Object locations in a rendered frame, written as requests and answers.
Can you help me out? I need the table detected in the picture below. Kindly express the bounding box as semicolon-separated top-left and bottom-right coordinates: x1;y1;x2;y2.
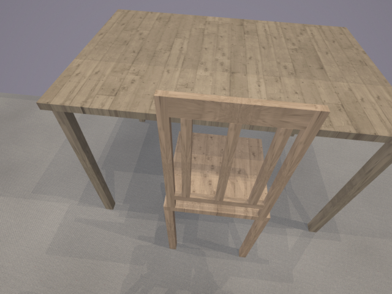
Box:
36;9;392;232

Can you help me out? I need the chair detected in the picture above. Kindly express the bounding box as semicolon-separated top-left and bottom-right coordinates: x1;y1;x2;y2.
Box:
154;90;330;257

